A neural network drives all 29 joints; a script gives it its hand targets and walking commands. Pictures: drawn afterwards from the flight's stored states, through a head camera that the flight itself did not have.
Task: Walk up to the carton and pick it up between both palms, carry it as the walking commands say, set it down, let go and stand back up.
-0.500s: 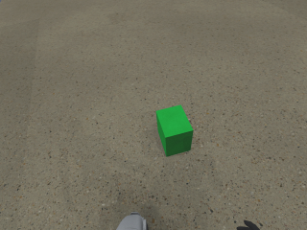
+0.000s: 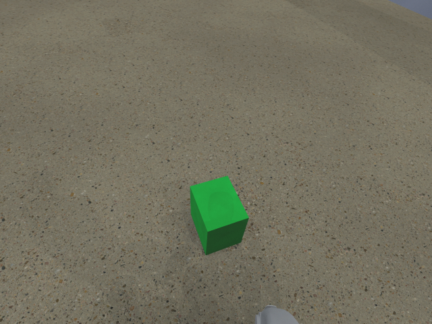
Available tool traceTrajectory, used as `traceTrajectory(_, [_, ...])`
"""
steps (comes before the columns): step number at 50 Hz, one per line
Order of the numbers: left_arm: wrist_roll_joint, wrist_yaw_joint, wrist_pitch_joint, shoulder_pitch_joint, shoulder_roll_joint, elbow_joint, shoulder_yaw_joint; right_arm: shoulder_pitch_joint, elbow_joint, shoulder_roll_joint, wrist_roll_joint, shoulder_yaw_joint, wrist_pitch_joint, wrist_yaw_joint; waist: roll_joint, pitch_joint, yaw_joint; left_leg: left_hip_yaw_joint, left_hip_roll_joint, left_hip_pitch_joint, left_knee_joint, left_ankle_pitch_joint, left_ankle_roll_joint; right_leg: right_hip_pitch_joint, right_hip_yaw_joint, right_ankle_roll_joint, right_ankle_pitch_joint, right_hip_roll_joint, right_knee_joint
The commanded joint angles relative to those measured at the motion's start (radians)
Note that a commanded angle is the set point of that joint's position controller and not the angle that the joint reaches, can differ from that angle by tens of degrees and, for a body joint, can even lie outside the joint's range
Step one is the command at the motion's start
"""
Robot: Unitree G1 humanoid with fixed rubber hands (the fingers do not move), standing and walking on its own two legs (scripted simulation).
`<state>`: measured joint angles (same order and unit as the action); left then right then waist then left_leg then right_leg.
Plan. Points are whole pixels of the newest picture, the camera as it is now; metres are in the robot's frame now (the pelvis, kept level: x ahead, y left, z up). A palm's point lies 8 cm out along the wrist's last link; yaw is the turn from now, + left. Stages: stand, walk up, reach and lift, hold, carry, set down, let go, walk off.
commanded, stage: walk up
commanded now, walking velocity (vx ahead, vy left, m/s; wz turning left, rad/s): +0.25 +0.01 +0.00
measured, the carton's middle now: (216, 215) +0.67 -0.04 -0.65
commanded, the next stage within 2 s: none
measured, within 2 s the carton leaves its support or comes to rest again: neither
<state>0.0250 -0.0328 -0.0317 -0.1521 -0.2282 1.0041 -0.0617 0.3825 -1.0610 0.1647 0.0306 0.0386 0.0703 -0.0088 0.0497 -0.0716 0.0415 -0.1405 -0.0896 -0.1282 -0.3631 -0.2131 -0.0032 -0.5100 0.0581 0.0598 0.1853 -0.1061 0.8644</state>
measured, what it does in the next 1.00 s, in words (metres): walks ahead: right foot, then left foot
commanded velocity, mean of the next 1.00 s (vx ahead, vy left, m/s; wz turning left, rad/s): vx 0.10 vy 0.03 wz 0.05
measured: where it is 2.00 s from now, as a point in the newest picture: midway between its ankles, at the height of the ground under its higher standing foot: outside the picture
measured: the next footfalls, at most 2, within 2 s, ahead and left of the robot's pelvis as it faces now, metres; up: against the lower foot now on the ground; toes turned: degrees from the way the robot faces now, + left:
right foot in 0.14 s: +0.13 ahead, -0.16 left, +0.00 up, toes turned -8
left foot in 0.60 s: +0.19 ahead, +0.10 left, +0.00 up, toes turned +5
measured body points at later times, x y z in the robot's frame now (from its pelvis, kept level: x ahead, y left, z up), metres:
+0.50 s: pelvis +0.10 -0.03 +0.00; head +0.13 -0.05 +0.44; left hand +0.06 +0.22 -0.14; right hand +0.18 -0.26 -0.17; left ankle +0.15 +0.13 -0.71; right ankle +0.09 -0.15 -0.75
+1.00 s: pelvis +0.11 +0.03 +0.00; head +0.12 +0.07 +0.45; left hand +0.12 +0.28 -0.17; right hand +0.11 -0.21 -0.14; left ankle +0.15 +0.10 -0.75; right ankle +0.04 -0.13 -0.68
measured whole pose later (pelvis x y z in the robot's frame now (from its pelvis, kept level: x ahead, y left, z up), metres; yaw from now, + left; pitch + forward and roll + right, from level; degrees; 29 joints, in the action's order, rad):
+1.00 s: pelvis +0.11 +0.03 +0.00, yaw +2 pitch +2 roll -3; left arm 0.03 0.00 -0.07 -0.28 -0.22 1.03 -0.06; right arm 0.33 -1.05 0.14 0.02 0.04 -0.01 -0.05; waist 0.04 0.03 0.03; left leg -0.05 0.01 -0.29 -0.36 -0.12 -0.08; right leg -0.36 0.00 0.04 0.35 -0.02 0.93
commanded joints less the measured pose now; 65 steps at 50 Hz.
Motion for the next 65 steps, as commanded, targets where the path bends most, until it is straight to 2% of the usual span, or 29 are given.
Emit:
traceTrajectory(1, [0.0, -0.003, 0.025, 0.051, 0.001, -0.071, 0.021, 0.002, 0.014, 0.148, 0.008, 0.029, -0.003, -0.002, -0.347, 0.009, 0.0, 0.06, -0.125, -0.037, 0.178, 0.045, -0.111, 0.119, 0.046, -0.006, 0.021, 0.025, -0.192])
traceTrajectory(4, [-0.007, 0.016, 0.045, 0.011, -0.016, -0.047, 0.01, 0.016, -0.012, 0.167, 0.008, 0.035, -0.018, -0.006, -0.229, 0.0, -0.008, 0.132, -0.169, -0.052, 0.125, -0.003, -0.127, 0.203, 0.088, -0.013, 0.081, 0.051, -0.29])
traceTrajectory(6, [-0.011, 0.029, 0.07, -0.105, -0.018, -0.004, 0.009, 0.027, -0.029, 0.144, -0.001, 0.032, -0.026, -0.005, -0.141, 0.017, -0.045, 0.121, -0.157, -0.102, 0.002, -0.019, -0.091, 0.355, 0.096, -0.038, 0.025, 0.03, -0.456])
traceTrajectory(7, [-0.01, 0.036, 0.087, -0.196, -0.063, 0.022, -0.009, 0.053, -0.037, 0.098, -0.01, 0.021, -0.03, -0.004, -0.019, 0.062, -0.072, 0.081, -0.093, -0.192, -0.184, -0.135, -0.056, 0.479, -0.034, -0.061, 0.029, -0.086, -0.521])
traceTrajectory(8, [-0.003, 0.043, 0.09, -0.269, -0.187, 0.037, -0.045, 0.052, 0.007, 0.042, -0.005, -0.002, -0.029, -0.001, 0.278, 0.085, -0.122, 0.004, 0.031, -0.405, -0.479, -0.329, 0.014, 0.562, -0.365, -0.136, 0.066, -0.327, -0.625])
traceTrajectory(9, [0.002, 0.053, 0.077, -0.352, -0.249, 0.05, -0.044, 0.018, 0.012, 0.089, -0.011, 0.016, -0.053, -0.002, 0.122, 0.105, -0.12, 0.132, 0.022, -0.458, -0.654, -0.377, 0.025, 0.53, -0.582, -0.174, 0.053, -0.434, -0.667])
traceTrajectory(10, [-0.004, 0.06, 0.073, -0.285, -0.231, 0.037, -0.038, 0.009, 0.008, 0.109, -0.01, 0.025, -0.064, 0.004, 0.056, 0.058, -0.086, 0.182, -0.016, -0.474, -0.722, -0.293, 0.032, 0.479, -0.514, -0.177, -0.012, -0.418, -0.66])
traceTrajectory(13, [-0.011, 0.058, 0.086, -0.159, -0.096, 0.018, -0.018, 0.015, -0.015, 0.082, 0.001, 0.015, -0.077, 0.024, 0.156, 0.007, -0.043, 0.144, -0.026, -0.411, -0.71, -0.099, 0.043, 0.351, -0.193, -0.118, -0.202, -0.237, -0.625])
traceTrajectory(18, [-0.01, 0.059, 0.1, -0.242, -0.093, 0.035, -0.008, -0.087, 0.018, 0.069, 0.01, 0.011, -0.1, 0.033, 0.148, 0.04, -0.061, 0.098, 0.004, -0.428, -0.687, 0.01, 0.061, 0.384, -0.086, -0.141, -0.443, -0.206, -0.594])
traceTrajectory(19, [-0.011, 0.062, 0.099, -0.23, -0.079, 0.028, -0.001, -0.11, 0.023, 0.066, 0.003, 0.014, -0.105, 0.029, 0.141, 0.032, -0.052, 0.103, 0.011, -0.405, -0.637, 0.017, 0.063, 0.382, -0.055, -0.14, -0.624, -0.19, -0.554])
traceTrajectory(20, [-0.01, 0.062, 0.096, -0.171, -0.066, 0.005, 0.014, -0.117, 0.029, 0.07, -0.009, 0.015, -0.109, 0.019, 0.19, 0.027, -0.028, 0.096, 0.049, -0.311, -0.561, -0.027, 0.053, 0.347, -0.004, -0.143, -0.897, -0.157, -0.51])
traceTrajectory(21, [0.0, 0.063, 0.089, -0.151, -0.054, 0.019, 0.015, -0.143, 0.044, 0.055, -0.009, -0.002, -0.099, 0.014, 0.28, 0.046, -0.047, 0.072, 0.067, -0.251, -0.473, -0.04, 0.051, 0.34, 0.078, -0.152, -0.8, -0.091, -0.519])
traceTrajectory(24, [0.013, 0.063, 0.073, -0.206, -0.092, 0.037, 0.007, -0.179, 0.057, 0.07, -0.012, -0.003, -0.1, 0.002, 0.204, 0.065, -0.069, 0.04, 0.079, -0.195, -0.329, -0.05, 0.051, 0.368, 0.019, -0.185, -0.586, -0.131, -0.517])
traceTrajectory(26, [0.022, 0.079, 0.06, -0.228, -0.184, 0.028, -0.023, -0.176, 0.065, 0.122, -0.012, 0.023, -0.115, 0.001, 0.107, 0.022, -0.066, 0.067, 0.06, -0.242, -0.274, -0.087, 0.064, 0.365, -0.144, -0.205, -0.548, -0.285, -0.523])
traceTrajectory(28, [0.01, 0.093, 0.041, -0.198, -0.206, 0.015, -0.044, -0.163, 0.088, 0.124, -0.018, 0.022, -0.118, 0.009, 0.135, 0.031, -0.043, 0.132, 0.017, -0.233, -0.195, -0.073, 0.051, 0.367, -0.165, -0.171, -0.473, -0.327, -0.498])
traceTrajectory(29, [0.006, 0.091, 0.031, -0.158, -0.183, 0.011, -0.042, -0.118, 0.081, 0.116, -0.016, 0.019, -0.106, 0.01, 0.111, 0.059, -0.006, 0.119, 0.027, -0.116, -0.069, 0.013, 0.03, 0.314, -0.113, -0.127, -0.366, -0.274, -0.442])
traceTrajectory(30, [0.01, 0.085, 0.026, -0.183, -0.124, 0.014, -0.024, -0.051, 0.059, 0.147, -0.014, 0.03, -0.089, 0.003, -0.005, 0.102, 0.014, 0.127, 0.008, 0.048, -0.01, 0.111, 0.011, 0.227, -0.064, -0.088, -0.211, -0.189, -0.335])
traceTrajectory(31, [0.007, 0.077, 0.02, -0.233, -0.036, 0.008, -0.002, -0.017, 0.044, 0.216, -0.015, 0.037, -0.078, -0.002, -0.286, 0.125, 0.008, 0.323, -0.166, 0.121, 0.06, 0.358, -0.021, 0.09, 0.025, -0.046, 0.216, -0.029, -0.126])
traceTrajectory(32, [-0.007, 0.082, -0.001, -0.253, 0.022, 0.015, 0.005, -0.021, 0.06, 0.224, -0.023, 0.025, -0.063, -0.012, -0.307, 0.146, -0.015, 0.442, -0.284, 0.044, 0.11, 0.421, -0.059, 0.123, -0.053, -0.043, 0.409, 0.039, -0.11])
traceTrajectory(33, [-0.022, 0.075, -0.022, -0.258, -0.008, 0.037, -0.004, -0.072, 0.071, 0.195, -0.019, 0.007, -0.056, -0.013, -0.18, 0.135, -0.041, 0.429, -0.27, -0.015, 0.136, 0.307, -0.055, 0.169, -0.129, -0.047, 0.351, 0.028, -0.093])
traceTrajectory(37, [-0.014, 0.059, -0.04, -0.265, -0.026, 0.077, 0.001, -0.189, 0.091, 0.127, -0.018, -0.009, -0.05, -0.026, -0.204, 0.041, -0.075, 0.298, -0.144, -0.11, 0.174, 0.088, -0.022, 0.189, -0.131, -0.057, 0.161, 0.032, -0.037])
traceTrajectory(45, [-0.021, 0.067, -0.029, -0.205, -0.011, 0.075, 0.017, -0.092, 0.035, 0.116, -0.016, -0.011, -0.048, -0.029, -0.161, 0.052, -0.032, 0.3, -0.148, -0.029, 0.194, 0.053, -0.069, 0.196, -0.115, -0.041, 0.174, 0.045, -0.18])
traceTrajectory(46, [-0.01, 0.063, -0.027, -0.176, -0.033, 0.026, 0.014, -0.041, 0.02, 0.163, -0.001, 0.025, -0.07, -0.037, -0.175, 0.047, -0.012, 0.38, -0.19, -0.015, 0.192, -0.072, -0.114, 0.069, -0.023, -0.015, 0.214, 0.043, -0.064])
traceTrajectory(47, [-0.005, 0.043, -0.046, -0.143, -0.076, 0.01, -0.03, 0.145, -0.009, 0.243, -0.011, 0.064, -0.089, -0.059, 0.012, 0.038, 0.017, 0.726, -0.321, 0.02, 0.24, -0.377, -0.105, -0.058, -0.089, -0.001, 0.247, 0.057, 0.108])
traceTrajectory(48, [0.007, 0.028, -0.047, -0.166, -0.079, -0.011, -0.03, 0.111, -0.001, 0.27, -0.016, 0.075, -0.095, -0.066, 0.003, 0.04, -0.011, 0.743, -0.347, 0.028, 0.243, -0.441, -0.119, -0.137, -0.135, -0.009, 0.205, 0.044, 0.162])
traceTrajectory(49, [0.012, 0.023, -0.039, -0.175, -0.064, -0.024, -0.018, 0.034, 0.024, 0.258, -0.013, 0.076, -0.093, -0.063, -0.072, 0.03, -0.03, 0.678, -0.32, -0.02, 0.244, -0.417, -0.114, -0.144, -0.133, -0.015, 0.156, 0.034, 0.154])
traceTrajectory(53, [0.015, 0.015, -0.014, -0.163, -0.035, -0.076, -0.013, 0.035, 0.064, 0.189, -0.011, 0.064, -0.078, -0.047, -0.166, 0.086, -0.023, 0.547, -0.207, -0.08, 0.222, -0.263, -0.083, -0.074, -0.089, -0.009, 0.038, 0.051, 0.143])
traceTrajectory(61, [0.02, 0.006, -0.017, -0.085, -0.016, -0.166, 0.002, 0.114, 0.111, 0.213, 0.009, 0.091, -0.091, -0.046, -0.306, 0.092, 0.018, 0.494, -0.166, -0.107, 0.223, -0.255, -0.113, -0.026, -0.013, 0.013, 0.095, 0.081, -0.042])
traceTrajectory(65, [0.015, -0.002, -0.019, -0.084, -0.03, -0.195, 0.008, 0.073, 0.135, 0.258, 0.014, 0.118, -0.099, -0.05, -0.342, 0.088, 0.009, 0.475, -0.167, -0.184, 0.217, -0.275, -0.099, 0.12, 0.003, 0.001, 0.166, 0.09, -0.194])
